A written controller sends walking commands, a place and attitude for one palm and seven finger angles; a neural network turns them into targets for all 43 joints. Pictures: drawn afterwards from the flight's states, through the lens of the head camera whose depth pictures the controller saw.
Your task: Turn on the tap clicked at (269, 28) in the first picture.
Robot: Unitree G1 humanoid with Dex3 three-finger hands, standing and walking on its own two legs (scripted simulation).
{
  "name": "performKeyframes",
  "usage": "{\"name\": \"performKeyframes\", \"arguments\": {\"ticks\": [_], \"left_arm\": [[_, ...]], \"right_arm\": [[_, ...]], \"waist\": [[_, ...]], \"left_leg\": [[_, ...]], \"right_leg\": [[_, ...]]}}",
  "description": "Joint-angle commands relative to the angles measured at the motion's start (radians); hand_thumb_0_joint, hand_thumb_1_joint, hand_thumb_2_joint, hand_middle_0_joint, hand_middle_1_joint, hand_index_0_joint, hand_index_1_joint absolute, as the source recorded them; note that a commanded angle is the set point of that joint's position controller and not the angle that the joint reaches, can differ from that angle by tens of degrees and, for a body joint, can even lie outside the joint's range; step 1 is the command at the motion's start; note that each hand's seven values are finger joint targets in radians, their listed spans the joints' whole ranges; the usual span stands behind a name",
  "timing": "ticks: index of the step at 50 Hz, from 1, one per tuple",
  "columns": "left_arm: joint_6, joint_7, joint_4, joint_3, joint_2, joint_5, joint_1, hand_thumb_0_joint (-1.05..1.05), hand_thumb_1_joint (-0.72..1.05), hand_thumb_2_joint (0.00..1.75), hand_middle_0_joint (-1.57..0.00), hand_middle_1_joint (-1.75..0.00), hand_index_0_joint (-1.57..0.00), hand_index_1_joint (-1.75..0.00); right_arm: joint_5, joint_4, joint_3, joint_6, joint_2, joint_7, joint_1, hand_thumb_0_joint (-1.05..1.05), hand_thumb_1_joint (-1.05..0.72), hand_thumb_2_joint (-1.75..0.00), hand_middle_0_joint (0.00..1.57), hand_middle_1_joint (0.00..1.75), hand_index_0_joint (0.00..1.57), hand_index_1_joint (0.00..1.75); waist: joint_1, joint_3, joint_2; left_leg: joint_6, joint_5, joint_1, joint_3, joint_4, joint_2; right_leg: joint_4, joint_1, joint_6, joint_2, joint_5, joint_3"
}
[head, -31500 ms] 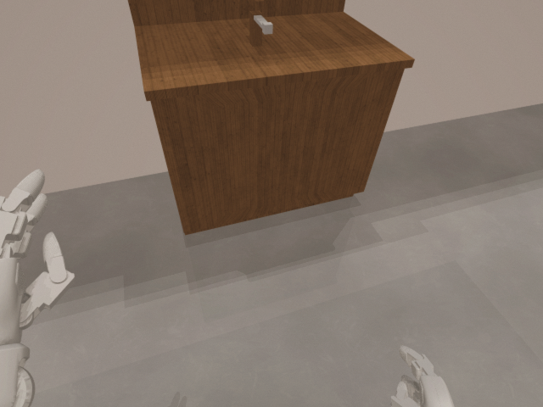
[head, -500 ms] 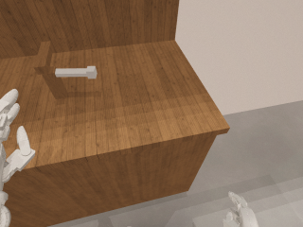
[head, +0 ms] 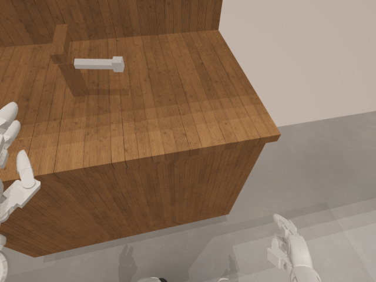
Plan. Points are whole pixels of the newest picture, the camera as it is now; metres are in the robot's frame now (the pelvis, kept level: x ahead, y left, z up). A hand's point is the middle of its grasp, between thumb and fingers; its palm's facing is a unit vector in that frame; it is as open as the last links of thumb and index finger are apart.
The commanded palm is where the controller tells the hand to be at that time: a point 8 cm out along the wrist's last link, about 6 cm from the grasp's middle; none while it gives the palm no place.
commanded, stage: step back with the hand held close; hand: left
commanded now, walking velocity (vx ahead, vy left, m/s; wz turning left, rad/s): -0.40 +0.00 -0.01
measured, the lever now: (118, 64) +0.59 +0.24 +0.11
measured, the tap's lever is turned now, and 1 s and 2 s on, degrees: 79 79 79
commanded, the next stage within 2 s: stop stepping back and stand still in 0.14 s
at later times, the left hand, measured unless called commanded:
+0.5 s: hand out of the picture +0.05 +0.22 +0.16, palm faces +0.44 -0.80 -0.40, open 7.5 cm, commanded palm +0.00 +0.26 +0.18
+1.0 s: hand out of the picture -0.03 +0.19 +0.17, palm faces +0.47 -0.80 -0.37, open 7.5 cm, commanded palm -0.08 +0.23 +0.18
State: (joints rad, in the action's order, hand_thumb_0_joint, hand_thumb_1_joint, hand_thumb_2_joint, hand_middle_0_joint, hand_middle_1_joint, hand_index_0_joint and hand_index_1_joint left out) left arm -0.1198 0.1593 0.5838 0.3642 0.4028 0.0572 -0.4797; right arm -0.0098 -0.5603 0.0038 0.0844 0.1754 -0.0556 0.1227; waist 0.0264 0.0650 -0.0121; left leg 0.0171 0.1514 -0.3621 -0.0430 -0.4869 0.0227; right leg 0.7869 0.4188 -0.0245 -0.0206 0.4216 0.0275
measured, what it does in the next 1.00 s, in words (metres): walks backwards: right foot, then left foot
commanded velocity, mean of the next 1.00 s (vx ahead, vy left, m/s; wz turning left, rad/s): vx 0.10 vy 0.02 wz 0.00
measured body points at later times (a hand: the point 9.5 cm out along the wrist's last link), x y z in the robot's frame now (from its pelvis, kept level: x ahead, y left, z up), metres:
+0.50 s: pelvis -0.14 -0.03 -0.01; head -0.16 -0.03 +0.44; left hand +0.02 +0.26 +0.18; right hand +0.00 -0.28 -0.09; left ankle -0.15 +0.11 -0.74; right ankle -0.08 -0.13 -0.71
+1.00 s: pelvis -0.23 -0.06 +0.00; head -0.26 -0.07 +0.45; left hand -0.06 +0.23 +0.19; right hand -0.08 -0.27 -0.10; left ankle -0.21 +0.08 -0.73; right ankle -0.20 -0.18 -0.73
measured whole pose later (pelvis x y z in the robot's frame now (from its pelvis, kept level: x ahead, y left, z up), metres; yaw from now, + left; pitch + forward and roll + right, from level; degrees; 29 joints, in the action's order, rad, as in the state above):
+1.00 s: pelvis -0.23 -0.06 +0.00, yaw +4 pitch -1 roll -1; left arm -0.11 0.15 0.45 0.34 0.36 0.04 -0.47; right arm -0.01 -0.65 -0.04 0.11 0.16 -0.06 0.30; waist -0.02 -0.06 0.03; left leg 0.02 0.32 -0.30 -0.02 -0.60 0.08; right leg 0.64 0.29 0.03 0.01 0.39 -0.09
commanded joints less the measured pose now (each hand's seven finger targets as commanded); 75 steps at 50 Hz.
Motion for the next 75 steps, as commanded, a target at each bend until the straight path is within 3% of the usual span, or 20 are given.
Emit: {"name": "performKeyframes", "arguments": {"ticks": [1,4,7,17,20,26,29,35,38,41,48,50,53,58,60,62,65,68,71,75], "left_arm": [[-0.042,0.006,0.202,0.06,0.095,-0.001,-0.01,0.0,0.9,0.9,-0.2,-0.3,-0.2,-0.3],[-0.059,0.001,0.209,0.087,0.13,-0.005,0.02,0.0,0.9,0.9,-0.2,-0.3,-0.2,-0.3],[-0.077,0.005,0.198,0.091,0.157,0.007,0.018,0.0,0.9,0.9,-0.2,-0.3,-0.2,-0.3],[-0.08,0.029,0.197,0.111,0.139,0.0,-0.032,0.0,0.9,0.9,-0.2,-0.3,-0.2,-0.3],[-0.078,0.033,0.184,0.119,0.157,0.011,-0.016,0.0,0.9,0.9,-0.2,-0.3,-0.2,-0.3],[-0.063,-0.007,0.076,0.058,0.106,-0.02,0.087,0.0,0.9,0.9,-0.2,-0.3,-0.2,-0.3],[-0.061,-0.027,0.115,0.074,0.151,-0.005,0.214,0.0,0.9,0.9,-0.2,-0.3,-0.2,-0.3],[-0.036,-0.002,0.148,0.058,0.129,-0.003,0.141,0.0,0.9,0.9,-0.2,-0.3,-0.2,-0.3],[-0.074,0.015,0.235,0.111,0.17,-0.036,0.272,0.0,0.9,0.9,-0.2,-0.3,-0.2,-0.3],[-0.056,0.0,0.013,0.081,0.134,-0.026,0.141,0.0,0.9,0.9,-0.2,-0.3,-0.2,-0.3],[-0.044,0.003,0.06,0.037,0.087,-0.018,0.11,0.0,0.9,0.9,-0.2,-0.3,-0.2,-0.3],[-0.042,-0.007,0.044,0.051,0.127,-0.033,0.112,0.0,0.9,0.9,-0.2,-0.3,-0.2,-0.3],[-0.083,-0.01,0.152,0.093,0.178,-0.006,0.206,0.0,0.9,0.9,-0.2,-0.3,-0.2,-0.3],[-0.082,0.015,0.146,0.083,0.131,-0.001,0.121,0.0,0.9,0.9,-0.2,-0.3,-0.2,-0.3],[-0.085,0.023,0.129,0.063,0.089,0.008,0.101,0.0,0.9,0.9,-0.2,-0.3,-0.2,-0.3],[-0.082,0.023,0.118,0.091,0.129,-0.004,0.138,0.0,0.9,0.9,-0.2,-0.3,-0.2,-0.3],[-0.073,0.015,0.104,0.083,0.119,-0.017,0.097,0.0,0.9,0.9,-0.2,-0.3,-0.2,-0.3],[-0.078,0.001,0.092,0.068,0.108,-0.001,0.062,0.0,0.9,0.9,-0.2,-0.3,-0.2,-0.3],[-0.097,0.003,0.15,0.094,0.139,0.002,0.1,0.0,0.9,0.9,-0.2,-0.3,-0.2,-0.3],[-0.095,0.019,0.087,0.067,0.097,0.007,0.056,0.0,0.9,0.9,-0.2,-0.3,-0.2,-0.3]], "right_arm": [[0.003,0.131,0.045,0.048,0.155,-0.005,-0.022,0.0,-0.9,-0.9,0.2,0.3,0.2,0.3],[0.003,0.138,0.042,0.046,0.161,-0.009,-0.04,0.0,-0.9,-0.9,0.2,0.3,0.2,0.3],[-0.021,0.134,0.064,0.046,0.135,-0.02,-0.022,0.0,-0.9,-0.9,0.2,0.3,0.2,0.3],[-0.008,0.133,0.048,0.05,0.152,-0.048,0.036,0.0,-0.9,-0.9,0.2,0.3,0.2,0.3],[-0.008,0.116,0.061,0.083,0.166,-0.049,0.044,0.0,-0.9,-0.9,0.2,0.3,0.2,0.3],[-0.008,0.068,0.053,0.078,0.188,-0.014,0.011,0.0,-0.9,-0.9,0.2,0.3,0.2,0.3],[-0.004,0.039,0.04,0.082,0.138,-0.012,-0.011,0.0,-0.9,-0.9,0.2,0.3,0.2,0.3],[-0.004,0.021,0.01,0.076,0.119,-0.034,-0.009,0.0,-0.9,-0.9,0.2,0.3,0.2,0.3],[0.002,0.077,0.031,0.101,0.172,-0.032,-0.007,0.0,-0.9,-0.9,0.2,0.3,0.2,0.3],[-0.017,0.023,0.021,0.101,0.127,0.005,0.017,0.0,-0.9,-0.9,0.2,0.3,0.2,0.3],[0.005,0.066,0.025,0.073,0.159,-0.017,-0.005,0.0,-0.9,-0.9,0.2,0.3,0.2,0.3],[0.0,0.068,0.039,0.061,0.128,-0.012,0.003,0.0,-0.9,-0.9,0.2,0.3,0.2,0.3],[-0.015,0.041,0.055,0.093,0.148,-0.013,0.022,0.0,-0.9,-0.9,0.2,0.3,0.2,0.3],[-0.002,0.055,0.03,0.075,0.12,-0.042,-0.025,0.0,-0.9,-0.9,0.2,0.3,0.2,0.3],[-0.002,0.085,0.041,0.085,0.167,-0.052,-0.028,0.0,-0.9,-0.9,0.2,0.3,0.2,0.3],[-0.01,0.074,0.044,0.09,0.156,-0.044,-0.002,0.0,-0.9,-0.9,0.2,0.3,0.2,0.3],[-0.01,0.074,0.024,0.092,0.14,-0.023,-0.025,0.0,-0.9,-0.9,0.2,0.3,0.2,0.3],[-0.008,0.082,0.05,0.087,0.137,-0.003,-0.006,0.0,-0.9,-0.9,0.2,0.3,0.2,0.3],[-0.009,0.076,0.03,0.083,0.125,-0.001,-0.01,0.0,-0.9,-0.9,0.2,0.3,0.2,0.3],[-0.004,0.095,0.038,0.069,0.151,-0.026,-0.034,0.0,-0.9,-0.9,0.2,0.3,0.2,0.3]], "waist": [[-0.009,-0.221,0.225],[0.003,-0.201,0.149],[0.003,-0.236,-0.299],[-0.061,-0.233,0.027],[-0.07,-0.151,0.352],[-0.019,-0.039,0.069],[-0.058,-0.095,-0.268],[-0.063,-0.125,-0.077],[-0.046,-0.091,0.417],[-0.051,0.006,0.098],[-0.009,-0.099,0.217],[-0.004,-0.107,-0.27],[-0.045,-0.147,-0.14],[-0.051,-0.111,0.016],[-0.044,-0.069,0.291],[-0.052,-0.082,0.256],[-0.017,-0.067,0.185],[-0.025,-0.072,-0.242],[-0.042,-0.101,-0.045],[-0.022,-0.139,0.112]], "left_leg": [[0.08,-0.222,0.14,0.199,0.155,0.24],[0.038,0.145,0.013,0.161,0.06,0.185],[-0.06,0.363,-0.042,0.031,-0.641,-0.05],[0.026,0.163,0.182,0.01,0.125,0.043],[0.166,-0.02,0.169,0.329,0.228,0.303],[0.069,0.487,-0.159,0.093,-0.081,0.1],[0.009,0.291,-0.109,0.068,-0.769,-0.032],[0.05,0.324,0.25,-0.017,-0.141,0.015],[0.227,0.603,0.022,0.466,0.378,0.329],[0.24,0.555,0.006,0.459,0.316,0.319],[0.077,0.514,-0.13,0.108,0.087,0.14],[0.025,0.367,-0.328,-0.008,-0.538,-0.029],[-0.004,0.217,-0.254,0.113,-0.69,0.043],[0.027,0.203,0.236,-0.034,-0.059,0.011],[0.114,0.348,0.227,0.304,0.167,0.188],[0.162,0.439,0.092,0.432,0.269,0.259],[0.085,0.302,-0.029,0.181,0.077,0.148],[-0.011,0.234,-0.129,0.043,-0.432,-0.019],[-0.004,0.231,-0.047,0.084,-0.264,0.042],[0.031,-0.072,0.234,0.161,0.088,0.115]], "right_leg": [[-0.166,-0.1,0.003,0.019,-0.059,-0.014],[-0.39,-0.212,0.014,0.037,-0.244,-0.029],[-0.546,-0.031,0.218,0.395,-0.504,0.289],[-0.256,-0.09,0.077,0.196,-0.208,0.085],[0.199,0.116,-0.006,0.0,0.099,-0.018],[-0.308,-0.264,0.016,0.026,-0.077,-0.049],[-0.677,0.038,0.175,0.345,0.401,0.513],[-0.452,0.215,0.13,0.225,0.298,0.125],[0.482,0.211,0.018,-0.034,0.063,-0.034],[0.592,0.355,0.02,0.064,-0.035,0.041],[-0.283,-0.34,0.058,-0.02,-0.024,-0.179],[-0.567,-0.398,0.182,0.278,0.042,0.323],[-0.544,-0.242,0.254,0.382,-0.047,0.383],[-0.349,0.041,0.138,0.204,0.152,0.051],[-0.093,0.098,0.054,0.04,0.087,-0.055],[0.096,0.03,0.024,0.012,0.118,-0.048],[-0.295,-0.218,0.03,0.033,-0.084,-0.054],[-0.588,-0.228,0.176,0.319,-0.133,0.376],[-0.445,-0.264,0.189,0.314,-0.547,0.221],[-0.327,-0.153,0.046,0.104,-0.26,0.031]]}}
